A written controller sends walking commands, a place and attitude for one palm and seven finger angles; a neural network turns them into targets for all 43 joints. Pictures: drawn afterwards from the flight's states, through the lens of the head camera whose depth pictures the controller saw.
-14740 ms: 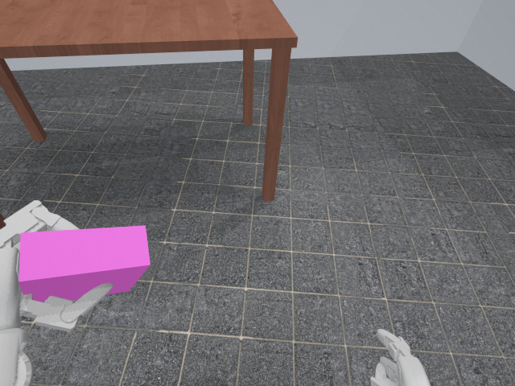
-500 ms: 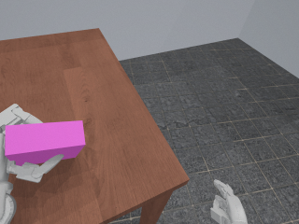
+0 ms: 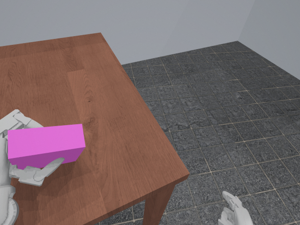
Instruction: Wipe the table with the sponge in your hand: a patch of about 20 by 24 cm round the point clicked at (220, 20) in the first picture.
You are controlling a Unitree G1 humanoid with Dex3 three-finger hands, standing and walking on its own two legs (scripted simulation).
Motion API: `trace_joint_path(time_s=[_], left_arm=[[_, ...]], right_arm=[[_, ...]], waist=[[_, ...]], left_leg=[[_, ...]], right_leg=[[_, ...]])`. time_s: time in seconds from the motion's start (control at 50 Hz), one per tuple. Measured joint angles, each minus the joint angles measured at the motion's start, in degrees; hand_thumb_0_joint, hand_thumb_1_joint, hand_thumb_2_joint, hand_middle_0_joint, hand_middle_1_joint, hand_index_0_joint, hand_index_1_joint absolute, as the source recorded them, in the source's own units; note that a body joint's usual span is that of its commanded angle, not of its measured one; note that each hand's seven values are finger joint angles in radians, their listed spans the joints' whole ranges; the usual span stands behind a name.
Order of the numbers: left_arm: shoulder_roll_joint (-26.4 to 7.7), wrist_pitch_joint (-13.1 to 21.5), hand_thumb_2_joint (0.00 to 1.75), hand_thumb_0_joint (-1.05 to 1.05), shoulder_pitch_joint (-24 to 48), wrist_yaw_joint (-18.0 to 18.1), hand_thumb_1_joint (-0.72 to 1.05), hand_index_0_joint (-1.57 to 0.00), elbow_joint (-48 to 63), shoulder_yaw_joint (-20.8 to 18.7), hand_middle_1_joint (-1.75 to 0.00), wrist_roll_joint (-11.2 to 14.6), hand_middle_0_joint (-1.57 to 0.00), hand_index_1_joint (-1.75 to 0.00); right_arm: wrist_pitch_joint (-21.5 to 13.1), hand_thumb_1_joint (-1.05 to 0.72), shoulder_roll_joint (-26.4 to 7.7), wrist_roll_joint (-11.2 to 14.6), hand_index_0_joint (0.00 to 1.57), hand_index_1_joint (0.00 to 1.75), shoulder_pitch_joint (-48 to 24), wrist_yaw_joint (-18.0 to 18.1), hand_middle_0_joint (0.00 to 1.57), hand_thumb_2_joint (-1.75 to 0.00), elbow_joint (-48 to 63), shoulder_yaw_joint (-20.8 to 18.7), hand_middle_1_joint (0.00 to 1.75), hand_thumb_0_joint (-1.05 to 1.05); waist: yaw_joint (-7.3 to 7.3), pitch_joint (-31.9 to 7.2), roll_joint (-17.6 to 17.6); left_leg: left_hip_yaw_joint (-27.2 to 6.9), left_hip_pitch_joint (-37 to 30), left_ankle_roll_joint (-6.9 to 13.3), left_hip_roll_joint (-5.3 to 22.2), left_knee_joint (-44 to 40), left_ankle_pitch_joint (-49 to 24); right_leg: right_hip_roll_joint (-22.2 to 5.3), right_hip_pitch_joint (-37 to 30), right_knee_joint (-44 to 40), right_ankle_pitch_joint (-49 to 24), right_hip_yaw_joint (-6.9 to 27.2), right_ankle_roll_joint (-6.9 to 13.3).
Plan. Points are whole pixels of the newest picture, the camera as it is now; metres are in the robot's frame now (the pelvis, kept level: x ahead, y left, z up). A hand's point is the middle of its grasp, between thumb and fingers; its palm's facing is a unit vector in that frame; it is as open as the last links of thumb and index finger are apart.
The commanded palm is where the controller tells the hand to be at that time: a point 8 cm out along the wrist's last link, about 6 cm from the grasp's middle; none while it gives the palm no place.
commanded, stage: look again from close up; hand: left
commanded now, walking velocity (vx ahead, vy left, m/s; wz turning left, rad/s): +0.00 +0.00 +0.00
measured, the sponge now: (58, 147) +0.23 +0.22 +0.14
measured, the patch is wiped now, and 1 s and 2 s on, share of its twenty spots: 0.05 0.05 0.05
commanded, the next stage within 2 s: shuffle to correct the standing spot in 0.06 s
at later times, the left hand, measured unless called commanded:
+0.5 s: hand (47, 154) +0.20 +0.22 +0.16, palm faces +0.39 -0.84 -0.38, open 9.3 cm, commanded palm +0.14 +0.25 +0.17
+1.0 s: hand (49, 193) +0.14 +0.18 +0.17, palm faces +0.34 -0.84 -0.43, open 9.3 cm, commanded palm +0.07 +0.22 +0.17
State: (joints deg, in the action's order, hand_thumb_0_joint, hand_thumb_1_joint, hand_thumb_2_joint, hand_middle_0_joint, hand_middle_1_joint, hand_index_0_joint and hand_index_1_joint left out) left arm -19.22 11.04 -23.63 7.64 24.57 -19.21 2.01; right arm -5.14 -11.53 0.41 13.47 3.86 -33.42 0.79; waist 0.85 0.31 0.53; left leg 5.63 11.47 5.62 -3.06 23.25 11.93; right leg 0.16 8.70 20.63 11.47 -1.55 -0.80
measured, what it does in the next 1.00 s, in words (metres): walks backwards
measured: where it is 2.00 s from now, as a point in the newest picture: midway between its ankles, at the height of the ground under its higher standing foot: outside the picture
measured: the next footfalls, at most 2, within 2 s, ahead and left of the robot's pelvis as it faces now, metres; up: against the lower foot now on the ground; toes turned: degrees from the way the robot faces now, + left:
right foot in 1.14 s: -0.13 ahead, -0.23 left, +0.00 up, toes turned -1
left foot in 1.34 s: -0.08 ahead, +0.00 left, +0.00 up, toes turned +0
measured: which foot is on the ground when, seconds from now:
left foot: down 0.00-1.00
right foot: down 0.00-0.84, up 0.86-1.00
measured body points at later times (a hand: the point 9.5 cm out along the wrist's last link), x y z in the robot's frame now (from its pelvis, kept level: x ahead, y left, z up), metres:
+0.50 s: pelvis -0.02 -0.03 +0.00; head +0.02 -0.01 +0.44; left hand +0.18 +0.26 +0.19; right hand +0.18 -0.24 -0.07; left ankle +0.01 +0.04 -0.74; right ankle -0.01 -0.13 -0.74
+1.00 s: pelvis -0.09 -0.06 +0.00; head -0.04 -0.03 +0.45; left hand +0.11 +0.23 +0.19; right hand +0.07 -0.29 -0.08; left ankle -0.04 +0.04 -0.74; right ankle -0.12 -0.19 -0.71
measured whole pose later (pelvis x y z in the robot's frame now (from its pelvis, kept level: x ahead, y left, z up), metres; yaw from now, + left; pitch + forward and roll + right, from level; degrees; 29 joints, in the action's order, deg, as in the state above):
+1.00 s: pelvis -0.09 -0.06 +0.00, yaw -1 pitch +4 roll -2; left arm -24.3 14.2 -27.3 6.6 32.2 -23.7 3.0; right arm -7.3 -8.6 -1.7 10.9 2.3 -35.2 -0.7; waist 0.0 2.9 2.1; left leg 1.2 20.1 2.0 0.9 23.6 7.0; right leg 3.0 21.1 42.2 23.0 1.7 0.5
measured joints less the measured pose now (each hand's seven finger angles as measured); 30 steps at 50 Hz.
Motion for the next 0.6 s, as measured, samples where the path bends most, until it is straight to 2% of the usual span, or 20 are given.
trace_joint_path(time_s=[0.26, 0.44, 0.52, 0.6], left_arm=[[-0.25, -1.10, 1.05, 0.00, 0.05, 0.08, -0.42, -0.80, 0.93, 0.08, -1.40, 0.37, -0.80, -1.40], [-1.65, -1.51, 1.05, 0.00, 0.83, -0.33, -0.42, -0.80, 3.57, -1.09, -1.40, 1.06, -0.80, -1.40], [-1.85, -1.15, 1.05, 0.00, -0.42, -0.65, -0.42, -0.80, 5.08, -1.27, -1.40, 1.26, -0.80, -1.40], [-1.84, -0.26, 1.05, 0.00, -2.36, -0.89, -0.42, -0.80, 6.48, -1.75, -1.40, 1.71, -0.80, -1.40]], right_arm=[[0.33, -0.90, 0.24, 0.15, 0.21, 0.30, -1.83, -0.01, 0.20, -0.90, 0.56, 0.23, 0.30, 0.02], [0.59, -0.90, 1.42, -0.01, 0.21, 0.30, -4.50, -0.70, 0.20, -0.90, 2.51, 0.54, 0.30, 0.02], [0.20, -0.90, 1.44, -0.22, 0.21, 0.30, -4.80, -1.00, 0.20, -0.90, 2.55, 0.57, 0.30, 0.02], [0.11, -0.90, 1.10, -0.16, 0.21, 0.30, -4.46, -0.98, 0.20, -0.90, 1.90, 0.26, 0.30, 0.02]], waist=[[0.87, 0.49, -0.12], [1.23, 2.92, 1.28], [0.67, 3.39, 0.36], [0.73, 3.24, -1.02]], left_leg=[[-0.52, -0.14, -0.40, 0.15, -0.16, -0.01], [0.44, 1.76, -0.84, 0.08, 0.34, -1.15], [-0.34, 4.18, -1.40, 0.93, 2.69, -0.96], [-1.32, 7.25, -2.43, 2.73, 5.55, -0.56]], right_leg=[[0.19, -0.24, -0.12, 0.29, -0.48, 0.42], [-0.06, 4.12, 5.18, 1.55, 0.30, 1.20], [0.66, 5.81, 6.38, 1.49, -0.62, 2.04], [2.33, 7.24, 5.87, 0.30, -1.67, 3.06]])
